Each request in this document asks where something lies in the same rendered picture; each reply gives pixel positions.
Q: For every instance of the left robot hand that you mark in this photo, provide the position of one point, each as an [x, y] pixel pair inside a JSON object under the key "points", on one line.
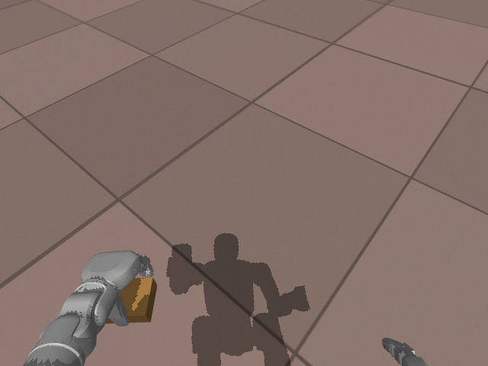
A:
{"points": [[117, 268]]}

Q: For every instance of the small box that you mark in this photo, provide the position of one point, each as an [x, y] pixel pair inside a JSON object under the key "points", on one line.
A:
{"points": [[138, 298]]}

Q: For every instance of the left robot arm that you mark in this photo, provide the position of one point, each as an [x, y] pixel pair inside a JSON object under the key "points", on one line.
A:
{"points": [[71, 337]]}

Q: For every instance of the right robot hand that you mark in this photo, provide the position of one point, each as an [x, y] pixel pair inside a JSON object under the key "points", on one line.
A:
{"points": [[402, 353]]}

